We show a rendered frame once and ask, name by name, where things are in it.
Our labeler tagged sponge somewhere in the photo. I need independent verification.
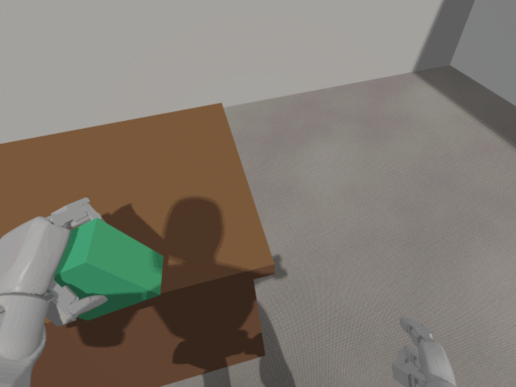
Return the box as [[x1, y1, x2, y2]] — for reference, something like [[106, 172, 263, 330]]
[[47, 218, 164, 321]]

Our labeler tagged left robot forearm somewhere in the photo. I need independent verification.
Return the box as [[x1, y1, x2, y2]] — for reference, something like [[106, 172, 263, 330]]
[[0, 293, 50, 387]]

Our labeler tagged left robot hand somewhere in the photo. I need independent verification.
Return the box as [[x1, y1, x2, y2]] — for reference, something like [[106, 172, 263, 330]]
[[0, 198, 108, 327]]

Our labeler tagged right robot hand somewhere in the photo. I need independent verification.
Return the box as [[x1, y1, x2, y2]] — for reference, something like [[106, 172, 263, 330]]
[[392, 317, 456, 387]]

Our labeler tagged table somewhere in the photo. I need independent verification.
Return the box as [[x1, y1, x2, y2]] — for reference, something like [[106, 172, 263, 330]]
[[0, 103, 275, 387]]

